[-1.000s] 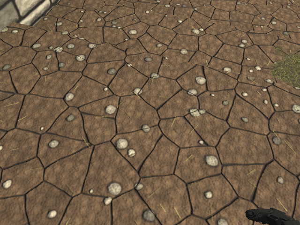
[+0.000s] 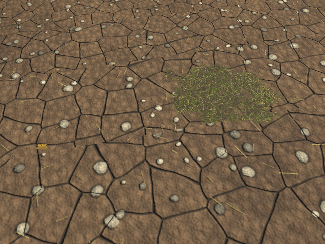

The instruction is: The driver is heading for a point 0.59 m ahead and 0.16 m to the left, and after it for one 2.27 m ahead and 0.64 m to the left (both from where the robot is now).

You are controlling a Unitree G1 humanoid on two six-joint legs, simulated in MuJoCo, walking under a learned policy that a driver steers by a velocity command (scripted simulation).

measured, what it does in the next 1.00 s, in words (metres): walks ahead, turning left: left foot, then right foot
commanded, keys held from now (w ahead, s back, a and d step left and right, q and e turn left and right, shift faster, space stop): q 0.14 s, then w+q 0.74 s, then w+e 0.12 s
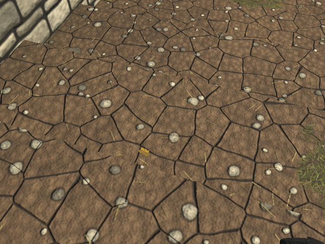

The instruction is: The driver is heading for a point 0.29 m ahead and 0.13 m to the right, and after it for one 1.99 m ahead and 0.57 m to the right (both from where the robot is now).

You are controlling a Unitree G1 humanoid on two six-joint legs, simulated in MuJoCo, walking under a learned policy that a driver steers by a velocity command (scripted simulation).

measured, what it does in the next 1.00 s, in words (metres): walks ahead, turning right: right foot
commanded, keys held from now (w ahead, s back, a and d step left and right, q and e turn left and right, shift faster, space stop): w+e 0.42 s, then e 0.46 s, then no key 0.12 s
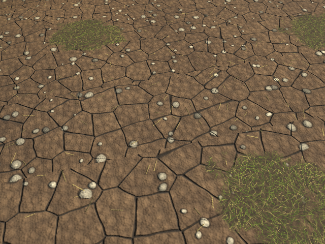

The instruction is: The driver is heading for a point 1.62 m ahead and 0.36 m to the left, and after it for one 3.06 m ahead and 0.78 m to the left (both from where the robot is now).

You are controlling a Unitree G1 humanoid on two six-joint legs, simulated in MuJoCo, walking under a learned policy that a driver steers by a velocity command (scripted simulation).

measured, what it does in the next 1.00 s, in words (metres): steps on the spot, turning left: left foot, then right foot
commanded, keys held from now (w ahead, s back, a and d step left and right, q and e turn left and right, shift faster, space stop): no key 0.14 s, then q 0.56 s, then w+q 0.26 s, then w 0.04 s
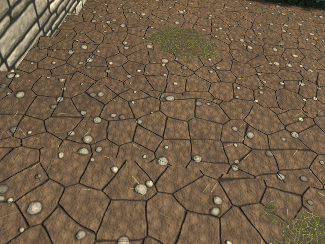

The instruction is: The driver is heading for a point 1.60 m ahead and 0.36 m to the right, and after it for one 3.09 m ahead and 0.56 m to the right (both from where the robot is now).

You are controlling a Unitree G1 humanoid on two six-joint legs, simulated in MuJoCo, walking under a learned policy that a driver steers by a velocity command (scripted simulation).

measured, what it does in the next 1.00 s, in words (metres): goes down, turning right: right foot, then left foot 0.16 m lower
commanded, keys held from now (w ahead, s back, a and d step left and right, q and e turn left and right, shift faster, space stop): w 0.06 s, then w+e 0.90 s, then w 0.04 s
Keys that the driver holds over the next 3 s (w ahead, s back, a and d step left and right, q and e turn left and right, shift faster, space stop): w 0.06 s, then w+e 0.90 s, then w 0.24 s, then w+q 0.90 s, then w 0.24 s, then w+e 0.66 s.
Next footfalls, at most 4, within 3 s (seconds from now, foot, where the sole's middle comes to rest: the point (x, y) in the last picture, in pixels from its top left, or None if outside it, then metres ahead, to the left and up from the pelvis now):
0.34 right None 0.20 -0.09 -0.78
0.80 left None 0.57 0.02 -0.94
1.20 right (206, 215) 0.73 -0.25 -0.94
1.74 left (181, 178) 0.93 -0.13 -0.94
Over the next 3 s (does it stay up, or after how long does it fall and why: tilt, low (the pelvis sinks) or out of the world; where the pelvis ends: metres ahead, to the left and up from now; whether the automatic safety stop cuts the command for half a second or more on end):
stays up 1.48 -0.24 -0.32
